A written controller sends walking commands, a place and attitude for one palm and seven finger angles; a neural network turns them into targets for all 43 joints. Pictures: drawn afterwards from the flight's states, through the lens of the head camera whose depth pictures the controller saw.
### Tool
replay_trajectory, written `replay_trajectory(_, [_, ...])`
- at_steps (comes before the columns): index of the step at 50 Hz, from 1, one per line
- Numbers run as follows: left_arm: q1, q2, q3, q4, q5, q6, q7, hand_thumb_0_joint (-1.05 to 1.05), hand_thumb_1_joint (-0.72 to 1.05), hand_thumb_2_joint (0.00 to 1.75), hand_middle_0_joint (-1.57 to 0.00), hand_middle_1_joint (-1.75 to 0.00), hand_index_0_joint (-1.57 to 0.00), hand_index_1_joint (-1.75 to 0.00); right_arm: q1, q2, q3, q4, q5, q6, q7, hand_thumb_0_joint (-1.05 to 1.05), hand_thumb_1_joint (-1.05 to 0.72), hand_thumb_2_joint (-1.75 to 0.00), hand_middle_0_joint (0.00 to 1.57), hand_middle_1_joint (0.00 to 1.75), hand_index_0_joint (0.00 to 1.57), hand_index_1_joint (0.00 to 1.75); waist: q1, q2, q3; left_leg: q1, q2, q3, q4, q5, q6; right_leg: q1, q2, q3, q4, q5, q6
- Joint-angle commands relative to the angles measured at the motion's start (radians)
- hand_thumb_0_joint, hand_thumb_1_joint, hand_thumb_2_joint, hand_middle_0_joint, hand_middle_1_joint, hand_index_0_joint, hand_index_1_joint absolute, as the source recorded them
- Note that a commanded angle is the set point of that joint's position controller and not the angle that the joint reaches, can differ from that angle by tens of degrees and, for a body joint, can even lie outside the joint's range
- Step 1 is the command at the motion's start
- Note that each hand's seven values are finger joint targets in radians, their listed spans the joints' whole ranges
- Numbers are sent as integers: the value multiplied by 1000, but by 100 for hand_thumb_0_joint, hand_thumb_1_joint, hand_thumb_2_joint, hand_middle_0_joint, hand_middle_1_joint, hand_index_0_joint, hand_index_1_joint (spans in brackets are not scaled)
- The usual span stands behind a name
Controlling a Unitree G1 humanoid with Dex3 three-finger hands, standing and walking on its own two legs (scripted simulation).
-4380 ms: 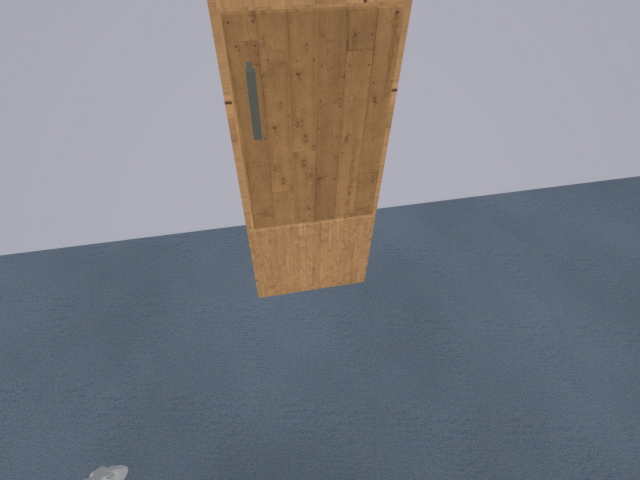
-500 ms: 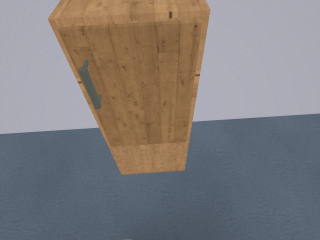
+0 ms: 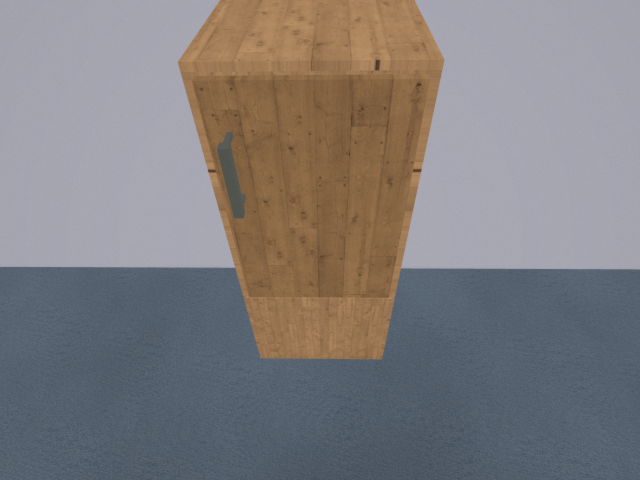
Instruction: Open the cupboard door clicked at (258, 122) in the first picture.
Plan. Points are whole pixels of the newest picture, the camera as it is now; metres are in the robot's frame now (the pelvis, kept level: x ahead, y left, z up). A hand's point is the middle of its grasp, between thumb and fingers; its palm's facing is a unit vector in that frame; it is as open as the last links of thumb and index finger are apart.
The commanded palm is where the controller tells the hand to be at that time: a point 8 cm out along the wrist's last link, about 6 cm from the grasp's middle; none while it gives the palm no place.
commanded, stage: come to a stop and stand still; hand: left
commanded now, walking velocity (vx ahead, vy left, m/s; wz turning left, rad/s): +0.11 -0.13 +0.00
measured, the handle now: (234, 176) +0.60 +0.23 +0.04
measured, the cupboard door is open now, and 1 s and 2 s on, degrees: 0 0 0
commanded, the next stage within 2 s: look again from close up in 1.58 s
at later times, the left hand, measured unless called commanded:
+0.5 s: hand out of the picture +0.05 +0.21 -0.19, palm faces -0.05 -0.99 -0.15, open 7.3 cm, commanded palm none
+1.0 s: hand out of the picture +0.07 +0.18 -0.18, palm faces +0.05 -0.97 -0.22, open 7.1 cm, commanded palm none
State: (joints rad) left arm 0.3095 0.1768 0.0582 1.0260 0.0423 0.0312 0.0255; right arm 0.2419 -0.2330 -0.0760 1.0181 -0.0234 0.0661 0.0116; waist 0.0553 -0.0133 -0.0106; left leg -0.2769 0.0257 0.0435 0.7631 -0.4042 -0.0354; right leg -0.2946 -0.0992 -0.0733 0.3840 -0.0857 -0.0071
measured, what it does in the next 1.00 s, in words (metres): steps on the spot: left foot, then right foot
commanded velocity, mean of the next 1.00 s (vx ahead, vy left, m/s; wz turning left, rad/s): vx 0.03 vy -0.06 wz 0.00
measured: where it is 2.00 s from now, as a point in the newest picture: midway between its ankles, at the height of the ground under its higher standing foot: outside the picture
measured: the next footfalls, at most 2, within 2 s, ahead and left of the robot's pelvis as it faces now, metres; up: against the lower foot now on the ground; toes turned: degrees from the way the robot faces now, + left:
left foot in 0.08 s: +0.00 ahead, +0.14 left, +0.00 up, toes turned +3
right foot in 0.58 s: +0.06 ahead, -0.09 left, +0.00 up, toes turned -5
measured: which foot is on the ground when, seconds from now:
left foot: up 0.00-0.06, down 0.08-1.00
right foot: down 0.00-0.06, up 0.08-0.56, down 0.58-1.00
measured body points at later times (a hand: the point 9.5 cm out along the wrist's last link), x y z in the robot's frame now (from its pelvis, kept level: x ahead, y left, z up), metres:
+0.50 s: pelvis +0.01 +0.04 +0.00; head +0.04 +0.06 +0.45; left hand +0.05 +0.27 -0.17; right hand -0.10 -0.14 -0.14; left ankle -0.05 +0.13 -0.75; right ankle +0.01 -0.09 -0.72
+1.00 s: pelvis +0.04 +0.00 -0.01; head +0.04 -0.01 +0.44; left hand +0.07 +0.23 -0.16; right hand +0.04 -0.23 -0.17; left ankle -0.04 +0.13 -0.75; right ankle +0.02 -0.09 -0.75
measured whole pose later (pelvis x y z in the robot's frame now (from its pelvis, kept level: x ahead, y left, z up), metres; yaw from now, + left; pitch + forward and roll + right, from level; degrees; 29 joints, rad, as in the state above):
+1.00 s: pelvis +0.04 +0.00 -0.01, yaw -1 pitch -1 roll +0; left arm 0.22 0.16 0.02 1.13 0.00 -0.01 0.05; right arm 0.25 -0.15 -0.03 1.15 -0.02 -0.01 -0.06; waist 0.00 0.01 0.01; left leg -0.04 0.07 0.06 0.39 -0.33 -0.04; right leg -0.16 0.02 -0.11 0.42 -0.26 -0.04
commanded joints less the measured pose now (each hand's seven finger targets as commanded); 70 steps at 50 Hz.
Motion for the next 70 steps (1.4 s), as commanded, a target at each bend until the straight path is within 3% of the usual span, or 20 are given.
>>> replay_trajectory(1, [-62,189,39,-45,-9,-10,7,0,90,90,-20,-30,-20,-30,247,16,19,31,8,-45,-15,0,-90,-90,20,30,20,30,-99,-165,18,261,-44,70,-382,71,35,-130,-104,169,-198,-510,-22])
replay_trajectory(2, [-45,141,24,-38,-19,-6,2,0,90,90,-20,-30,-20,-30,278,-13,21,41,3,-57,-26,0,-90,-90,20,30,20,30,-108,-12,27,284,6,-4,-488,34,40,-179,-46,115,-46,-496,-1])
replay_trajectory(3, [-12,57,6,-42,-31,-2,-1,0,90,90,-20,-30,-20,-30,262,-83,10,32,-10,-68,-34,0,-90,-90,20,30,20,30,-100,299,84,197,224,-325,-656,-249,81,-288,68,20,235,-430,25])
replay_trajectory(4, [-38,41,4,-58,-26,3,-3,0,90,90,-20,-30,-20,-30,182,-137,5,-14,-6,-60,-46,0,-90,-90,20,30,20,30,-90,317,205,0,353,-457,-752,-382,120,-331,75,51,354,-381,22])
replay_trajectory(5, [-45,52,14,-57,-21,1,-11,0,90,90,-20,-30,-20,-30,117,-142,15,-36,-15,-59,-53,0,-90,-90,20,30,20,30,-65,202,244,-130,367,-445,-771,-384,157,-274,60,106,446,-316,18])
replay_trajectory(6, [-35,63,17,-40,-10,3,-21,0,90,90,-20,-30,-20,-30,71,-124,23,-36,-16,-67,-53,0,-90,-90,20,30,20,30,-41,175,205,-159,332,-449,-761,-382,148,-238,64,118,524,-274,18])
replay_trajectory(8, [35,71,22,17,-6,0,-31,0,90,90,-20,-30,-20,-30,55,-63,40,-15,-3,-86,-59,0,-90,-90,20,30,20,30,-19,138,182,-39,216,-250,-700,-137,79,-264,80,116,601,-166,30])
replay_trajectory(12, [34,69,16,33,-10,-4,-31,0,90,90,-20,-30,-20,-30,202,-33,43,48,6,-102,-77,0,-90,-90,20,30,20,30,-60,149,122,170,202,-167,-611,211,46,-337,83,112,633,-117,50])
replay_trajectory(17, [-44,46,4,9,-18,-7,-26,0,90,90,-20,-30,-20,-30,320,3,52,110,-3,-112,-96,0,-90,-90,20,30,20,30,-95,171,89,311,249,-174,-497,720,129,-337,62,83,559,-211,52])
replay_trajectory(21, [-124,9,-17,1,-29,-14,-23,0,90,90,-20,-30,-20,-30,328,10,49,137,-6,-105,-92,0,-90,-90,20,30,20,30,-118,185,72,305,238,-146,-440,853,180,-203,60,27,364,-284,34])
replay_trajectory(24, [-123,-5,-20,10,-34,-19,-17,0,90,90,-20,-30,-20,-30,299,8,42,148,-6,-96,-86,0,-90,-90,20,30,20,30,-103,208,73,238,224,-141,-418,792,174,-80,71,4,229,-272,21])
replay_trajectory(27, [-44,17,-14,46,-36,-35,-9,0,90,90,-20,-30,-20,-30,281,30,43,147,5,-96,-81,0,-90,-90,20,30,20,30,-56,135,36,135,169,-110,-334,652,107,151,54,11,-28,0,12])
replay_trajectory(29, [40,87,-9,87,-36,-54,9,0,90,90,-20,-30,-20,-30,279,95,58,133,21,-102,-69,0,-90,-90,20,30,20,30,-43,-65,-59,-69,85,-25,-271,240,31,416,-150,188,23,398,-54])
replay_trajectory(30, [36,105,-11,95,-39,-54,11,0,90,90,-20,-30,-20,-30,267,100,55,130,21,-97,-66,0,-90,-90,20,30,20,30,-48,-103,-24,-81,48,-4,-281,33,20,375,-213,199,23,451,-97])
replay_trajectory(31, [17,95,-13,89,-38,-53,15,0,90,90,-20,-30,-20,-30,256,106,53,129,17,-85,-67,0,-90,-90,20,30,20,30,-53,-134,-13,-53,54,-2,-270,19,19,334,-198,188,14,466,-115])
replay_trajectory(33, [-24,67,-21,86,-39,-55,19,0,90,90,-20,-30,-20,-30,257,93,52,147,14,-77,-67,0,-90,-90,20,30,20,30,-66,-176,14,17,72,-8,-301,100,17,256,-142,146,9,451,-103])
replay_trajectory(36, [-55,29,-30,76,-44,-49,19,0,90,90,-20,-30,-20,-30,246,88,53,169,10,-84,-66,0,-90,-90,20,30,20,30,-66,-30,60,99,102,-29,-393,419,25,191,-40,68,45,348,-47])
replay_trajectory(39, [-33,20,-27,78,-40,-49,22,0,90,90,-20,-30,-20,-30,216,76,53,168,7,-88,-72,0,-90,-90,20,30,20,30,-60,50,54,148,114,-25,-388,555,33,188,-22,64,48,328,-32])
replay_trajectory(50, [-18,58,-33,86,-36,-53,17,0,90,90,-20,-30,-20,-30,123,27,53,130,8,-72,-68,0,-90,-90,20,30,20,30,-65,-2,52,182,105,-10,-416,378,29,189,-31,91,-28,302,-26])
replay_trajectory(70, [50,35,-40,113,-38,-48,14,0,90,90,-20,-30,-20,-30,157,43,64,140,11,-76,-59,0,-90,-90,20,30,20,30,-52,4,114,117,84,-21,-462,192,43,130,-13,109,-116,-92,-21])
